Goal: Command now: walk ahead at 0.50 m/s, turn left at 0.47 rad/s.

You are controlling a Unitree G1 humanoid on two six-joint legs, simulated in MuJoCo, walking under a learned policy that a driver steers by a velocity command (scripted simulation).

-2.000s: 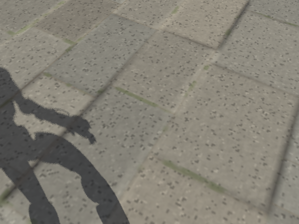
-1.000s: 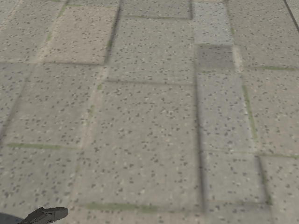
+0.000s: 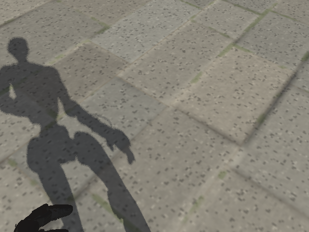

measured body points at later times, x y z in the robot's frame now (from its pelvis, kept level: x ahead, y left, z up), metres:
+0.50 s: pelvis +0.26 +0.03 +0.00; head +0.30 +0.05 +0.45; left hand +0.21 +0.32 -0.13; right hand +0.54 -0.16 -0.05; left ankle +0.36 +0.15 -0.73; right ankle +0.12 -0.12 -0.71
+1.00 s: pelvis +0.53 +0.02 +0.00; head +0.56 +0.01 +0.44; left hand +0.79 +0.21 -0.08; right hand +0.49 -0.27 -0.13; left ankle +0.36 +0.15 -0.72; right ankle +0.64 -0.09 -0.72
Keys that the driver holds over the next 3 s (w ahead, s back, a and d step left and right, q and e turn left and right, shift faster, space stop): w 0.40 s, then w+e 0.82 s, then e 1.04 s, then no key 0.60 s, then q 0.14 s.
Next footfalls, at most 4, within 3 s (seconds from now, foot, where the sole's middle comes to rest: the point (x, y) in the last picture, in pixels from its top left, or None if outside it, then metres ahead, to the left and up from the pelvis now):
0.48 left None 0.40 0.15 -0.76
1.02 right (168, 186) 0.68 -0.10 -0.76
1.46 left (144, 132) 0.99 -0.01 -0.76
1.90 right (180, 164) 0.79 -0.17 -0.76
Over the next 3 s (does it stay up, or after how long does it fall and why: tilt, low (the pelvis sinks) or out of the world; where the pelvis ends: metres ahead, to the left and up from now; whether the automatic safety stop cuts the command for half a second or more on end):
stays up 0.82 -0.07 0.01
